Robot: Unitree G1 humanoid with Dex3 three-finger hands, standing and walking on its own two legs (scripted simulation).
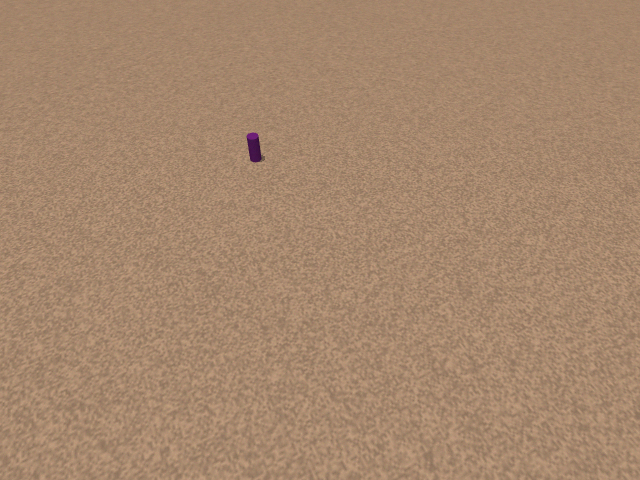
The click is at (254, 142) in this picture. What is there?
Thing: squat round
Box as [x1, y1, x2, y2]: [247, 133, 260, 161]
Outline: 249,133 247,135 247,141 250,159 252,161 258,161 260,160 258,136 256,133
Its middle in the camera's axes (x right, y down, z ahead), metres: -0.32 -0.46 +1.93
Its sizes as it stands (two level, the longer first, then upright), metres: 0.056 0.056 0.135
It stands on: the floor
